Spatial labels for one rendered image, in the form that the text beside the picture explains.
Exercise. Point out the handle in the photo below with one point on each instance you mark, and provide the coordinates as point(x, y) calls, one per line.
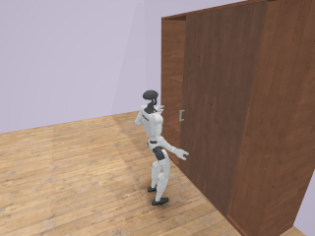
point(180, 115)
point(263, 163)

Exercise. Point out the wardrobe door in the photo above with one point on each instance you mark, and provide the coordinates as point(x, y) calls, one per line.
point(286, 43)
point(221, 51)

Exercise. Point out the robot left hand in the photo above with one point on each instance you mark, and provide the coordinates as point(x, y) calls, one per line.
point(158, 109)

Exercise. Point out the robot left upper arm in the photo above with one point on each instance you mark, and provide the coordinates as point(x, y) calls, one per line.
point(139, 118)

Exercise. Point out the robot torso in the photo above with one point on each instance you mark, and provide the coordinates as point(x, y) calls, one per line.
point(149, 126)

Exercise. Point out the robot right hand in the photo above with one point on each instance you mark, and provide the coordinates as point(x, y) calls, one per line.
point(180, 153)

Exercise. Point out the robot right forearm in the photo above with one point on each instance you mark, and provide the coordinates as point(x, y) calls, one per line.
point(163, 143)

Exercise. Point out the robot right upper arm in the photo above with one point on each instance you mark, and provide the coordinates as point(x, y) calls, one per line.
point(158, 120)

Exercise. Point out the left robot thigh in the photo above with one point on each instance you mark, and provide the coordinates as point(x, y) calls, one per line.
point(156, 165)

